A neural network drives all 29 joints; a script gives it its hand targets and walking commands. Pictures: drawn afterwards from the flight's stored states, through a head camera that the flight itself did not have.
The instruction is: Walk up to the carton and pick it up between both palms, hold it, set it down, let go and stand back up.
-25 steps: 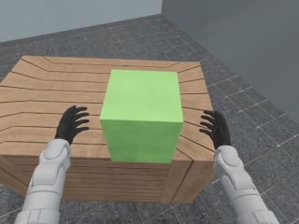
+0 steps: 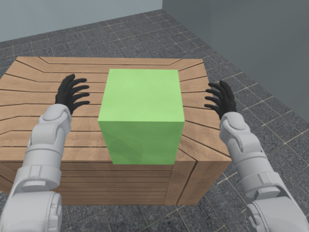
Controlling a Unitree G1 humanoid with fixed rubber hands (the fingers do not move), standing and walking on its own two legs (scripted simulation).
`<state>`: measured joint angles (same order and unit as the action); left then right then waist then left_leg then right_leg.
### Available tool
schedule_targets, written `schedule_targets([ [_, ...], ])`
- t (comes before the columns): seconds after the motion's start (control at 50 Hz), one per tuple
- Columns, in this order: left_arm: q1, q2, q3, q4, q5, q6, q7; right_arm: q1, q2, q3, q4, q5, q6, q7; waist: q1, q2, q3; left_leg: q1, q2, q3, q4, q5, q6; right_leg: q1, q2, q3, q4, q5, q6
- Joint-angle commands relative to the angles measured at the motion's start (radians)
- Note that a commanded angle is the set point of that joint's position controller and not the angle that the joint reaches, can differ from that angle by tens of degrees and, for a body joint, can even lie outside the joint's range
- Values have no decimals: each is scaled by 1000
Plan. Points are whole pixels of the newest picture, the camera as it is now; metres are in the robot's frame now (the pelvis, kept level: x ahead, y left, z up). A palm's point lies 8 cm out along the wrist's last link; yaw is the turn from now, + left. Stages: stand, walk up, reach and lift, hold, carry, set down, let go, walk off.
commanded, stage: reach and lift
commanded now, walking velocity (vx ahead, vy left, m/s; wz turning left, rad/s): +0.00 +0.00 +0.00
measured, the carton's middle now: (143, 119) +0.45 +0.04 -0.02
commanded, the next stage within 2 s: none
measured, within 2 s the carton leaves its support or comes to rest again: neither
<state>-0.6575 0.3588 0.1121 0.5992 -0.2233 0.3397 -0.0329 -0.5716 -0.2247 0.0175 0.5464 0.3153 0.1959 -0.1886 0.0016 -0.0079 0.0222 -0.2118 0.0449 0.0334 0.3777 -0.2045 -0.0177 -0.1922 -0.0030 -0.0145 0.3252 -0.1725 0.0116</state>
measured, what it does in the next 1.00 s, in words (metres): stands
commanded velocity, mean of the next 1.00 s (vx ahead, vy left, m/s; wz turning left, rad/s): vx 0.00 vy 0.00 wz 0.00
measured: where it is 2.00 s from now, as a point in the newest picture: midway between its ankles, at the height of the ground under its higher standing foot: outside the picture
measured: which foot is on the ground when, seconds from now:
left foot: down 0.00-1.00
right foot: down 0.00-1.00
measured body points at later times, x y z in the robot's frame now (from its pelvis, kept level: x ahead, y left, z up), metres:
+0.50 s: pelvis +0.00 +0.00 +0.00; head +0.04 +0.01 +0.45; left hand +0.47 +0.23 +0.15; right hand +0.46 -0.18 +0.14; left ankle -0.01 +0.13 -0.75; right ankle +0.00 -0.13 -0.75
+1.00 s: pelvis -0.01 +0.00 -0.02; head +0.07 +0.01 +0.42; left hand +0.43 +0.24 +0.03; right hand +0.43 -0.16 +0.02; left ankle -0.01 +0.13 -0.75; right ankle +0.00 -0.13 -0.75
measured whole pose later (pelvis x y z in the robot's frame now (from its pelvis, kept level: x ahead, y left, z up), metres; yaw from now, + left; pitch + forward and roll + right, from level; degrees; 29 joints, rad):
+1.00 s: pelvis -0.01 +0.00 -0.02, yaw +2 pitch +19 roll -1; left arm -0.96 0.32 -0.07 1.46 -0.33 -0.32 -0.01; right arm -0.84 -0.16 0.01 1.18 0.25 -0.19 -0.14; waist -0.03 0.00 -0.18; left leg -0.68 0.04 -0.02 0.59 -0.24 -0.02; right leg -0.64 -0.01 -0.05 0.54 -0.23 0.01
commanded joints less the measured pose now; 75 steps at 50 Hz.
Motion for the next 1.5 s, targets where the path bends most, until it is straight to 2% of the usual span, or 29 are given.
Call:
schedule_targets([
  [0.0, -528, 224, 35, -133, -1, -54, 21, -533, -149, -50, -132, 4, -31, 11, 15, 58, -611, 166, -66, 22, 26, 413, -2, 164, 47, -8, 25, 334, 9],
  [0.04, -545, 205, 13, -111, -29, -56, 21, -559, -151, -35, -110, 19, -26, 15, -1, 47, -615, 178, -68, 18, 41, 463, -14, 152, 53, -19, 25, 390, 12],
  [0.06, -639, 234, 12, -131, -17, -62, 23, -616, -176, -73, -94, 5, -26, 12, -15, 92, -665, 195, -65, 15, 47, 455, -24, 156, 52, -18, 29, 376, 11],
  [0.1, -639, 209, -15, -59, -22, -61, 28, -618, -173, -68, -4, 15, -15, 22, -8, 114, -609, 192, -61, 18, 44, 412, -26, 96, 50, -19, 17, 306, -1],
  [0.2, -750, 222, -66, 73, -64, -80, 42, -761, -204, -60, 77, 27, -2, 27, -16, 76, -626, 163, -54, 0, 46, 381, -23, 66, 51, -28, 18, 287, -4],
  [0.34, -810, 253, -63, 241, -65, -134, 33, -857, -193, -24, 163, 26, -23, 22, -17, 1, -722, 134, -61, -4, 67, 439, -10, 114, 49, -31, 48, 438, 20],
  [0.36, -829, 241, -71, 224, -61, -147, 28, -847, -187, -25, 175, 34, -27, 21, -25, 37, -759, 142, -60, -6, 66, 470, -17, 129, 45, -26, 49, 466, 16],
  [0.42, -784, 214, -80, 357, -42, -178, 17, -803, -172, 14, 296, 40, -39, 29, -20, 36, -659, 127, -54, -11, 66, 485, -29, 109, 45, -32, 41, 436, 8],
  [0.46, -776, 199, -87, 352, -34, -212, 7, -792, -166, 2, 288, 32, -68, 24, -34, 56, -666, 141, -63, -5, 63, 487, -34, 116, 43, -34, 37, 443, 11],
  [0.5, -709, 160, -88, 432, -1, -254, -2, -724, -139, 3, 390, 14, -99, 24, -39, 75, -624, 123, -56, -16, 69, 490, -46, 80, 43, -38, 41, 416, 9],
  [0.52, -718, 172, -70, 387, 4, -282, 1, -723, -145, -2, 337, 19, -129, 25, -15, 92, -659, 134, -59, -13, 78, 525, -50, 83, 48, -41, 45, 439, 7],
  [0.54, -702, 158, -81, 411, 8, -307, 2, -705, -132, 12, 371, 17, -151, 30, -22, 81, -649, 145, -58, -13, 90, 560, -51, 60, 48, -44, 51, 448, 10],
  [0.56, -712, 155, -69, 364, 12, -339, 1, -713, -125, -2, 318, 5, -184, 31, -19, 83, -718, 155, -57, -8, 106, 597, -62, 70, 50, -49, 55, 477, 10],
  [0.6, -678, 133, -67, 407, 37, -395, -3, -678, -104, 2, 366, -7, -231, 37, -19, 97, -716, 129, -54, -7, 115, 568, -60, 55, 47, -49, 63, 450, 11],
  [0.62, -697, 149, -54, 367, 45, -430, 4, -693, -114, -9, 316, -13, -264, 38, 4, 107, -786, 125, -58, 2, 120, 584, -65, 67, 49, -49, 73, 468, 11],
  [0.64, -702, 147, -62, 371, 46, -455, 10, -693, -119, -24, 308, -33, -285, 39, -13, 117, -802, 126, -55, 6, 129, 582, -73, 47, 48, -54, 79, 465, 10],
  [0.66, -738, 153, -53, 346, 26, -484, 17, -715, -116, -33, 262, -39, -309, 37, -1, 100, -843, 104, -57, 10, 135, 572, -70, 52, 49, -56, 89, 459, 10],
  [0.74, -753, 165, -69, 465, -22, -569, 28, -740, -86, -7, 250, -49, -352, 37, 1, 35, -844, -67, -61, 23, 137, 436, -39, 65, 28, -35, 143, 444, 20],
  [0.84, -775, 133, -138, 623, -92, -677, 20, -734, -81, -25, 389, -66, -414, 38, -40, 27, -902, -130, -47, 3, 196, 379, -49, -58, 15, -35, 206, 380, 17],
  [0.9, -790, 107, -179, 704, -109, -727, 24, -726, -90, -40, 497, -74, -450, 47, -63, 67, -904, -149, -44, -8, 244, 384, -73, -170, 15, -52, 235, 339, 9],
  [0.96, -803, 93, -208, 750, -126, -753, 25, -765, -85, -10, 499, -48, -482, 61, -45, 63, -965, -134, -38, -11, 292, 430, -69, -235, 22, -53, 261, 320, 1],
  [1.0, -821, 78, -217, 724, -118, -759, 33, -761, -110, -25, 546, -40, -501, 62, -55, 120, -998, -120, -35, -18, 314, 457, -91, -268, 21, -59, 277, 317, -5],
  [1.02, -827, 91, -214, 758, -112, -753, 32, -770, -105, -12, 578, -28, -498, 67, -35, 129, -966, -136, -40, -10, 326, 431, -89, -290, 24, -54, 278, 281, -5],
  [1.12, -815, 85, -206, 809, -106, -748, 36, -799, -86, 24, 585, -12, -514, 68, -19, 71, -937, -219, -45, -4, 339, 393, -67, -268, 25, -51, 308, 275, 7],
  [1.2, -846, 88, -198, 757, -94, -750, 45, -800, -78, 23, 579, 0, -510, 71, -8, 97, -956, -223, -45, -4, 337, 383, -68, -286, 24, -44, 315, 258, 2],
  [1.28, -875, 79, -201, 728, -121, -763, 60, -831, -41, 12, 528, -21, -494, 75, -4, 50, -999, -290, -50, 0, 323, 271, -45, -273, 18, -43, 330, 177, 8],
  [1.34, -886, 46, -207, 729, -117, -756, 67, -857, -55, -25, 502, -57, -485, 74, -18, 71, -1007, -272, -48, -2, 341, 267, -59, -319, 22, -50, 335, 145, 0],
  [1.42, -872, 11, -183, 738, -93, -751, 62, -858, 5, -48, 509, -105, -474, 55, -24, 37, -1016, -291, -54, 8, 348, 279, -45, -284, 16, -40, 335, 174, 9],
  [1.48, -893, -21, -138, 722, -34, -755, 58, -860, 48, -90, 518, -155, -484, 40, -33, 56, -1019, -317, -55, 13, 344, 330, -53, -234, 11, -25, 338, 245, 13],
])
